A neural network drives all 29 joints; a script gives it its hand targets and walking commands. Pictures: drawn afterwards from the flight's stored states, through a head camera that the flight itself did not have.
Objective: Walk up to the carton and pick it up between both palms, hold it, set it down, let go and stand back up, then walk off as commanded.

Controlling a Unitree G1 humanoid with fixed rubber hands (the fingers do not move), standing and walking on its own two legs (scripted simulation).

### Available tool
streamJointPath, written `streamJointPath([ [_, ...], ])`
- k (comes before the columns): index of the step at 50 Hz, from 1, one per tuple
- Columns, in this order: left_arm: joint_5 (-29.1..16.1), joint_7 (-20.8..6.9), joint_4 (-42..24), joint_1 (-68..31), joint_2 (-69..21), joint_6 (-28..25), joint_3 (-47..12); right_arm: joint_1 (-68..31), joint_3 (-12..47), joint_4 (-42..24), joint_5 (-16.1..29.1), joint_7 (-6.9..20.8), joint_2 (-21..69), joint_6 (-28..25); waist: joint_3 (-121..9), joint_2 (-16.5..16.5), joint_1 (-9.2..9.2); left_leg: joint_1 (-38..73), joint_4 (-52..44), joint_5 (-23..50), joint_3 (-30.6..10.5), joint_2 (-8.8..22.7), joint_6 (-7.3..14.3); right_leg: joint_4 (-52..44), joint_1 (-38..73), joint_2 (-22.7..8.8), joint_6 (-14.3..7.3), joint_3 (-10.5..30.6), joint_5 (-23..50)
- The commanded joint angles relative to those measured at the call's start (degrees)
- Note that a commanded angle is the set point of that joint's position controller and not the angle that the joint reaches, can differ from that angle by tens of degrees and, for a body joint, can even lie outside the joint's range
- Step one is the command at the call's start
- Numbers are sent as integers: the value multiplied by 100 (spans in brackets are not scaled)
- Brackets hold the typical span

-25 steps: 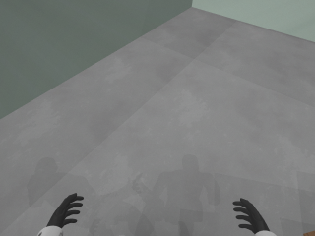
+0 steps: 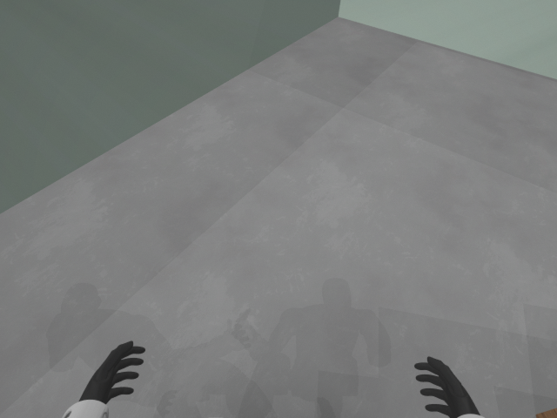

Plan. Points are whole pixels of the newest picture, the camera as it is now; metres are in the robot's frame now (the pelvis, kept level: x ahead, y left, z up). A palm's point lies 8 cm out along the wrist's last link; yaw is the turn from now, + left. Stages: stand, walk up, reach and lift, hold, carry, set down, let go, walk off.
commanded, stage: stand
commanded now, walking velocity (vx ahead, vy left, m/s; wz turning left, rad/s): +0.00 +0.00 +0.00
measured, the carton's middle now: out of the picture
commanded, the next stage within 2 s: walk up in 0.78 s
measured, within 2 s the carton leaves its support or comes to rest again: neither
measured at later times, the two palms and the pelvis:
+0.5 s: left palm (96, 401) +0.15 +0.26 -0.07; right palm out of the picture +0.14 -0.27 -0.08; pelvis +0.00 +0.00 +0.00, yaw +0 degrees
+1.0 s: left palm (96, 404) +0.15 +0.26 -0.07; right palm out of the picture +0.13 -0.27 -0.08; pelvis -0.01 +0.00 +0.00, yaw +0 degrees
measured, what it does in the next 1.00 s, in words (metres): stands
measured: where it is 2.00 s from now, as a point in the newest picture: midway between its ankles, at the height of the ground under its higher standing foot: outside the picture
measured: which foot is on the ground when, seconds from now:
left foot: down 0.00-1.00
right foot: down 0.00-1.00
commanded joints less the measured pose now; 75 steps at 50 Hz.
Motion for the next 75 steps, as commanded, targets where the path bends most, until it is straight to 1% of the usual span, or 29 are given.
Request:
streamJointPath([
  [1, 8, 29, 55, -197, 1371, -177, 503, -398, -529, -263, 15, 11, -1375, -116, -287, -230, 12, 53, -873, 523, -576, 498, 491, -824, 80, -429, -448, 595, 675],
  [3, 3, 16, 59, -60, 1214, -171, 443, -159, -429, -111, 21, -10, -1485, -109, -190, 149, 86, -18, -804, 893, -645, 503, 451, -786, 140, -485, -491, 648, 964],
  [9, 19, 1, 8, -364, 1391, -158, 485, -196, -387, -116, 50, 7, -1209, -102, -34, -303, 64, -151, -879, 702, -546, 575, 362, -860, 7, -397, -506, 691, 781],
  [11, 34, 53, -12, -58, 1466, -172, 508, -262, -416, -111, -3, 20, -1280, -103, -409, 152, 58, 22, -926, 493, -515, 515, 356, -793, 217, -423, -486, 591, 506],
  [16, 67, -19, -19, -294, 1425, -231, 451, -308, -394, -159, 27, 36, -1165, -103, -372, -306, 23, 5, -933, 400, -482, 548, 376, -857, 58, -366, -493, 612, 438],
  [19, 67, -1, 43, -277, 1207, -182, 415, -303, -424, -123, 48, 34, -1285, -134, 5, 163, 34, -208, -896, 677, -511, 520, 394, -911, 110, -422, -526, 689, 851],
  [22, -46, 18, 132, -184, 1294, -194, 390, -259, -458, -187, 98, 42, -1218, -96, -224, -360, -70, -26, -930, 792, -587, 561, 440, -899, 216, -460, -514, 582, 958],
  [28, -3, -6, 152, -64, 1412, -194, 472, -257, -404, 46, 28, 18, -1334, -120, -345, 124, 34, 2, -868, 615, -576, 571, 430, -880, 246, -481, -472, 685, 810],
  [33, 25, 18, 125, -189, 1462, -163, 475, -63, -427, 4, 93, 46, -1206, -52, -35, -278, -109, -88, -917, 663, -528, 528, 362, -1044, 64, -434, -444, 626, 602],
  [35, -24, 37, 175, -66, 1388, -188, 429, -418, -453, 38, 45, 12, -1379, -38, -267, 183, 47, -25, -842, 626, -598, 545, 436, -960, 202, -488, -462, 621, 897],
  [36, 23, 27, 184, -213, 1680, -180, 539, -429, -397, -47, 41, 5, -1267, -32, -302, -391, 12, -32, -856, 846, -587, 557, 437, -897, 222, -554, -461, 684, 813],
  [43, 54, -4, 177, -318, 1430, -146, 444, -457, -457, -82, 11, 30, -1335, -68, -107, -51, 6, 33, -883, 103, -537, 474, 406, -998, -150, -439, -459, 692, 128],
  [47, -6, -6, 45, -255, 1493, -213, 520, -390, -435, 3, 73, 30, -1337, -85, -450, 100, 64, 85, -923, 807, -516, 505, 380, -993, 329, -482, -427, 648, 909],
  [48, -9, 5, 132, -67, 1350, -173, 428, -308, -467, 108, 39, -10, -1452, -84, -472, -87, 61, 146, -915, 785, -695, 588, 521, -1045, 447, -478, -434, 625, 1110],
  [49, 190, -261, -643, -46, 1615, 229, 569, -429, -776, -184, 42, -91, -2092, -6, 92, -303, 33, 716, -47, 1471, -128, 718, 622, -662, -1224, -242, -728, 1405, 3343],
  [50, 211, -343, -666, -2, 1472, 309, 552, -187, -767, -389, 146, -163, -2054, 65, -203, 25, -64, 915, -111, 1751, -349, 991, 774, -329, -1450, -223, -615, 1091, 3171],
  [52, 190, -338, -698, 85, 1403, 370, 567, 70, -869, -336, 92, -219, -2327, 84, -256, 856, -104, 696, -999, 2361, -991, 2138, 1315, 890, -1306, 1, -343, 311, 1646],
  [53, 298, -374, -758, 17, 1582, 489, 625, 11, -948, -371, 61, -229, -2438, 112, -285, 1093, -119, 568, -1378, 2794, -1408, 2852, 1721, 1493, -1394, -134, -197, 292, -782],
  [55, 241, -431, -657, 56, 1823, 579, 820, -159, -1020, -433, 52, -294, -2483, 68, -11, 563, 0, 217, -1487, 2935, -1287, 3215, 2045, 2411, -1583, -552, -59, 475, -1080],
  [60, 252, -644, -416, 594, 1819, 535, 870, -708, -895, -493, 70, -217, -2263, 70, -460, 420, 288, 135, -647, 2603, 297, 2455, 1244, 618, -412, -507, -184, -22, -597],
  [61, 257, -621, -289, 1099, 1668, 553, 864, -1133, -887, -502, 119, -204, -2271, 110, -444, 574, 677, -462, -263, 2045, 722, 2234, 986, -391, 318, -512, -347, -31, 124],
  [62, 268, -623, -45, 1563, 1978, 484, 970, -1114, -802, -467, 99, -154, -2058, 173, -429, 219, 834, -1317, 1005, 891, 1109, 1444, 675, -1001, 1252, -267, -574, 512, 441],
  [63, 294, -620, -124, 1125, 2304, 471, 997, -589, -680, -408, 78, -115, -1667, 235, -50, -1548, 513, -2306, 2105, -1509, 1386, 277, 328, -1890, 1127, -704, -948, 2145, 1219],
  [64, 220, -572, -390, 876, 2530, 467, 995, -994, -652, -610, 93, -153, -1666, 268, 441, -2090, 584, -2818, 2620, -1789, 734, -127, 88, -2570, 446, -1072, -1313, 3677, 1440],
  [65, 185, -561, -634, 438, 2676, 527, 1037, -656, -644, -602, 230, -240, -1903, 227, 520, -2060, 478, -2184, 2561, -1802, 235, 73, 112, -2698, -222, -1123, -1645, 3628, 1357],
  [68, 240, -587, -724, -248, 2213, 560, 843, 5, -735, -176, 216, -253, -2015, 178, 437, -865, 113, -1254, 2011, -612, 247, 164, 139, -2212, -606, -463, -1205, 2611, 919],
  [72, 292, -655, -789, -210, 2136, 578, 832, 314, -716, -144, 241, -287, -1925, 66, 9, -1345, 238, -495, 752, -801, 225, -93, 210, -2173, -575, -472, -1324, 2984, 1111],
  [73, 300, -624, -832, -221, 2254, 575, 868, 342, -692, -84, 319, -310, -1885, 6, -26, -1027, 225, -272, 61, -868, 80, -139, 297, -1954, -437, -486, -1316, 3034, 1172],
  [75, 233, -643, -876, -311, 1983, 590, 727, 1012, -687, 135, 205, -378, -1775, -55, -601, -951, -129, 1139, -1639, 216, 112, -269, 368, -1352, -945, -116, -1033, 2701, 973],
])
